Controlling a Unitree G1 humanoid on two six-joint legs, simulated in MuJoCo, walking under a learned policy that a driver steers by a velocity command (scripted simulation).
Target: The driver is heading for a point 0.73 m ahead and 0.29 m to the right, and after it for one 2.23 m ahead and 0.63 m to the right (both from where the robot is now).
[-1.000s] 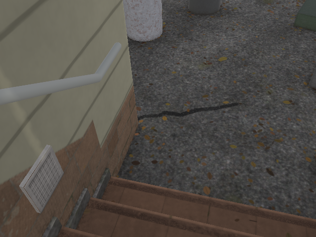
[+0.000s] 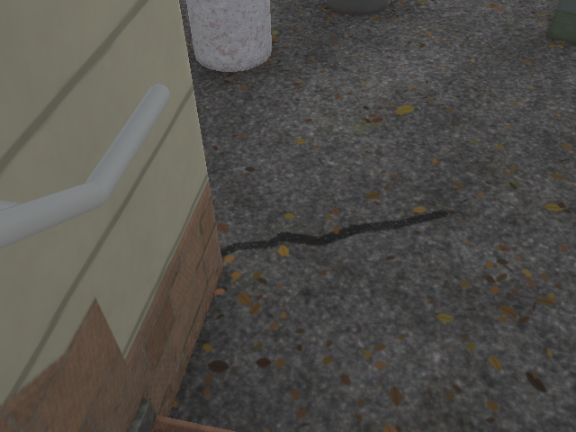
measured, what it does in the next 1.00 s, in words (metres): goes down, turning right: right foot 0.18 m lower, then left foot 0.18 m lower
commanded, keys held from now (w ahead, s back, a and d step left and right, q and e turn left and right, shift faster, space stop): w+e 1.00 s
